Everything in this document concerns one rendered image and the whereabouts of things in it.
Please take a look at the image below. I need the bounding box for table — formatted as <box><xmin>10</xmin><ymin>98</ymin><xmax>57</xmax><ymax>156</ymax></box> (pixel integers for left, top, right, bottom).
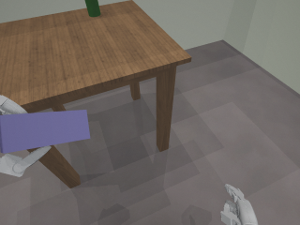
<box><xmin>0</xmin><ymin>0</ymin><xmax>192</xmax><ymax>188</ymax></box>

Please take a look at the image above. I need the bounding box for sponge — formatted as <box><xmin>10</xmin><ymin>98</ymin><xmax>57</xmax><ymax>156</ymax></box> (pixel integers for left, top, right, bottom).
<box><xmin>0</xmin><ymin>110</ymin><xmax>91</xmax><ymax>154</ymax></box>

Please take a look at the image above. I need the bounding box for right robot hand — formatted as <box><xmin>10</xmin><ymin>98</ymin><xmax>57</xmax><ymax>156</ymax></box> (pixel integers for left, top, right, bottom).
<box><xmin>220</xmin><ymin>184</ymin><xmax>259</xmax><ymax>225</ymax></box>

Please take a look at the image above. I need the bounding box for left robot hand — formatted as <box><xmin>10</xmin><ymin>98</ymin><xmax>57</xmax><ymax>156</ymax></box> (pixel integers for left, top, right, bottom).
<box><xmin>0</xmin><ymin>95</ymin><xmax>51</xmax><ymax>177</ymax></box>

